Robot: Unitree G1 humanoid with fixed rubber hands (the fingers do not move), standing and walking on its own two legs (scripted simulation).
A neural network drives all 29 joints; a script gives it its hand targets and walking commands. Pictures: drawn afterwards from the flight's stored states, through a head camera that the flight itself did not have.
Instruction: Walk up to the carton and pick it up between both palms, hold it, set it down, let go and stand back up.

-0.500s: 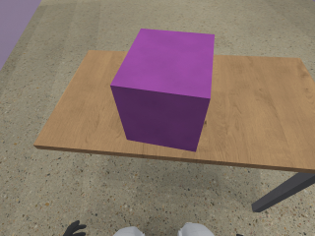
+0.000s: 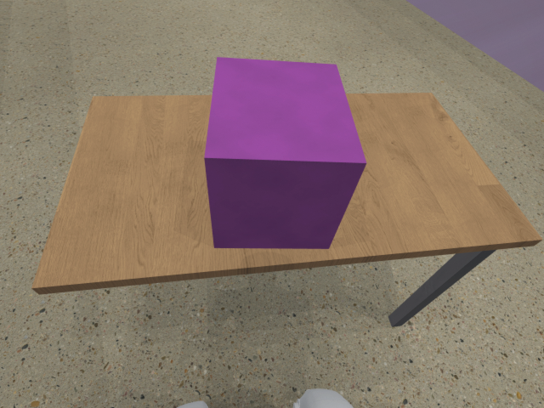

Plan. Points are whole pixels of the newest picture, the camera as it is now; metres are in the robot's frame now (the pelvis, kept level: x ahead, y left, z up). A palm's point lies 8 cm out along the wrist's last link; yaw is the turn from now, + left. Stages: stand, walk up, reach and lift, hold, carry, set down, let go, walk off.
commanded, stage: walk up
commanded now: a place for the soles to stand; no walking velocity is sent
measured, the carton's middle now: (275, 156) +0.52 -0.01 +0.04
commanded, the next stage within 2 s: reach and lift in 1.62 s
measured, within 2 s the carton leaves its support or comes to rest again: neither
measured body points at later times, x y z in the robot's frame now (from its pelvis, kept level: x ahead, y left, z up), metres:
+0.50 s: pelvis +0.01 -0.03 +0.01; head +0.01 -0.04 +0.46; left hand +0.06 +0.21 -0.14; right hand +0.02 -0.26 -0.15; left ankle +0.00 +0.10 -0.73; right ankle +0.01 -0.14 -0.73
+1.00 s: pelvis +0.03 -0.04 +0.01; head +0.03 -0.05 +0.46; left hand +0.04 +0.19 -0.14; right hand +0.02 -0.27 -0.15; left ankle +0.00 +0.10 -0.73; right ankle +0.01 -0.14 -0.73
